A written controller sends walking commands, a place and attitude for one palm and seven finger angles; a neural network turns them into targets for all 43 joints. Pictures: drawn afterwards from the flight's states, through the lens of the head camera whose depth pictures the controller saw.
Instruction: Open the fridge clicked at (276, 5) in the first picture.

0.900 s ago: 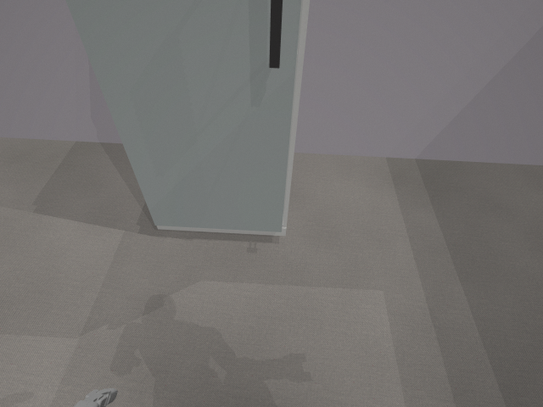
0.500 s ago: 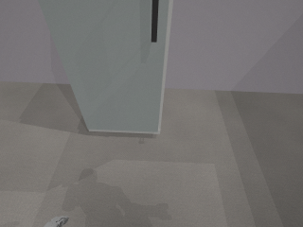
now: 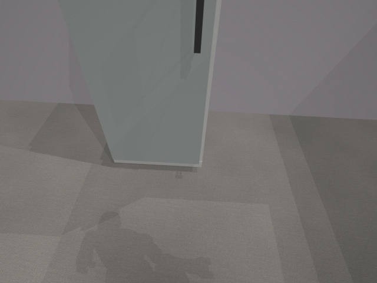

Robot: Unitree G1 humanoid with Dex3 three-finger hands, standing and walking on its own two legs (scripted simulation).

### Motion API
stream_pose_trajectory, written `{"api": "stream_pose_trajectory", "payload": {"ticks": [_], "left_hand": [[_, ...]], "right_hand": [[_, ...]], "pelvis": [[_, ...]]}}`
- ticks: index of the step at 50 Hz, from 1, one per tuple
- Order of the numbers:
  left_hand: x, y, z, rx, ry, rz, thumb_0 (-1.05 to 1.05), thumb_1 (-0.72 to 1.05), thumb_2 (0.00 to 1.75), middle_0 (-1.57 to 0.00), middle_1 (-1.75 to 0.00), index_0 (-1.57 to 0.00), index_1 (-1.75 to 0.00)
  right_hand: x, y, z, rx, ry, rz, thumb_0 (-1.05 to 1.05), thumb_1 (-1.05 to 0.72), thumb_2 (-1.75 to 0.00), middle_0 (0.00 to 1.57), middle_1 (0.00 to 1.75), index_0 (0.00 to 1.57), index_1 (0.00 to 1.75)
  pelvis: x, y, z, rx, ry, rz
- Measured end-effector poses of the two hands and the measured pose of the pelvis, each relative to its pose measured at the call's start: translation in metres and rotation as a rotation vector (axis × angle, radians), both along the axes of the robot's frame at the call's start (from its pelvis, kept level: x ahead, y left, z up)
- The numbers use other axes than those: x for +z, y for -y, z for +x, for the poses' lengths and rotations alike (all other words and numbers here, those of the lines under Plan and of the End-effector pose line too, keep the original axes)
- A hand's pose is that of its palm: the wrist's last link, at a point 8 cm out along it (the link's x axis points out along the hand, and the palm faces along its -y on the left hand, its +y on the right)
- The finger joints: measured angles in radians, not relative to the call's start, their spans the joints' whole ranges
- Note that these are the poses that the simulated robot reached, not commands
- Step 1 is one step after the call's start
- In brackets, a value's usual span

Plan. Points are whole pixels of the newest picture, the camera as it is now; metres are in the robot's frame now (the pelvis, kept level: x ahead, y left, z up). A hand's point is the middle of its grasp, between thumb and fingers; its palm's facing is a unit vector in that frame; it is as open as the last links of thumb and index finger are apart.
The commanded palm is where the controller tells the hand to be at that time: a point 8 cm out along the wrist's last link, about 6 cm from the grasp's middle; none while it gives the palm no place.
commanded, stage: stand and wait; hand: right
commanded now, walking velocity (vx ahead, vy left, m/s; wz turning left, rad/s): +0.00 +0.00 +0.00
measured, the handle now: out of the picture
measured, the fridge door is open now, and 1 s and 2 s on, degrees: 0 0 0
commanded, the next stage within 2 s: look at it before walking up in 0.02 s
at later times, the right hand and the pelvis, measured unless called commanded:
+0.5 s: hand out of the picture +0.06 -0.25 -0.16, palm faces -0.03 +0.94 -0.33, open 7.4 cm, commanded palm none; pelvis +0.00 -0.01 +0.00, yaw +0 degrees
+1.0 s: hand out of the picture +0.06 -0.23 -0.17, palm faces -0.10 +0.95 -0.29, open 7.4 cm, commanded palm none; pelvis -0.01 -0.01 -0.01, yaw +5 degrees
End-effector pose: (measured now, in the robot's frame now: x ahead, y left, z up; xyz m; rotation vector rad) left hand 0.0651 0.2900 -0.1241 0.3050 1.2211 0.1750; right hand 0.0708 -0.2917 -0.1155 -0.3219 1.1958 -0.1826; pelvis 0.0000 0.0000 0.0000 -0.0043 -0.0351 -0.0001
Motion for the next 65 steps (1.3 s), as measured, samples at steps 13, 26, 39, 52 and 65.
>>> {"api": "stream_pose_trajectory", "payload": {"ticks": [13, 26, 39, 52, 65], "left_hand": [[0.002, 0.002, -0.006, 0.004, -0.004, 0.005, 0.01, 0.9, 0.9, -0.21, -0.3, -0.2, -0.3], [0.002, 0.007, -0.001, -0.001, -0.008, 0.003, 0.01, 0.9, 0.9, -0.21, -0.3, -0.2, -0.3], [0.004, 0.009, 0.011, -0.007, 0.014, 0.003, 0.01, 0.9, 0.9, -0.21, -0.3, -0.2, -0.3], [-0.015, 0.028, -0.022, 0.116, 0.033, -0.047, 0.01, 0.9, 0.9, -0.21, -0.3, -0.2, -0.3], [-0.04, 0.011, -0.08, 0.283, -0.014, -0.123, 0.01, 0.9, 0.9, -0.21, -0.3, -0.2, -0.3]], "right_hand": [[-0.003, 0.0, -0.006, 0.001, -0.011, 0.013, 0.01, -0.91, -0.89, 0.2, 0.3, 0.2, 0.3], [-0.003, 0.006, -0.012, -0.009, -0.034, 0.006, 0.01, -0.91, -0.89, 0.2, 0.3, 0.2, 0.3], [-0.002, 0.009, -0.006, -0.008, -0.024, 0.004, 0.01, -0.91, -0.89, 0.2, 0.3, 0.2, 0.3], [-0.025, -0.021, -0.009, 0.06, -0.095, 0.057, 0.01, -0.91, -0.89, 0.2, 0.3, 0.2, 0.29], [-0.022, -0.075, -0.017, 0.141, -0.117, 0.057, 0.01, -0.91, -0.89, 0.2, 0.3, 0.2, 0.3]], "pelvis": [[0.001, 0.002, -0.003, 0.002, -0.003, 0.002], [0.001, 0.006, -0.002, 0.001, -0.007, 0.003], [0.002, 0.008, 0.002, 0.003, -0.005, 0.002], [-0.012, 0.006, -0.011, 0.114, -0.018, -0.015], [-0.017, -0.021, -0.028, 0.256, -0.025, -0.028]]}}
